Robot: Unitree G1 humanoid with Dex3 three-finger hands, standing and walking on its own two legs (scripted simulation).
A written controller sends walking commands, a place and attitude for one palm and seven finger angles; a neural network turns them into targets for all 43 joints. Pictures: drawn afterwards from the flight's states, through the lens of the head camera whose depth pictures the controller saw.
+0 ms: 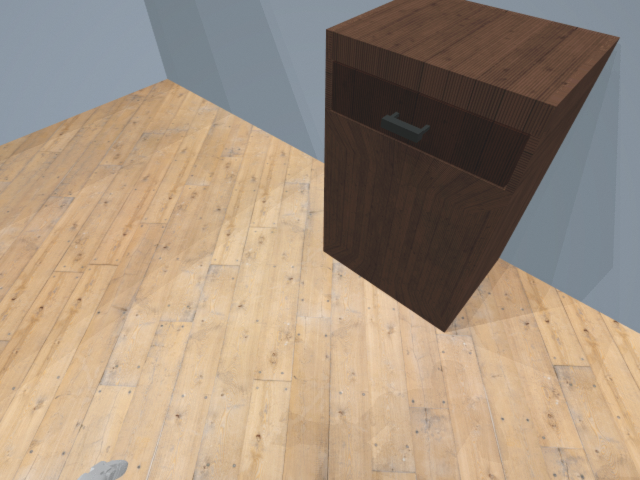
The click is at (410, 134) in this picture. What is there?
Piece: drawer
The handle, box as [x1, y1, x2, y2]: [381, 112, 429, 142]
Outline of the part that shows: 381,119 382,127 415,142 418,141 421,138 422,134 429,128 428,125 425,125 420,129 396,118 398,116 397,112 390,116 386,115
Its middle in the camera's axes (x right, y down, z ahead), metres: +0.21 -0.28 +0.95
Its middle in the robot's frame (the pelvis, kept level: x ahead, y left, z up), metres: +0.90 -0.17 -0.04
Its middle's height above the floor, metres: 0.73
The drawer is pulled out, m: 0.00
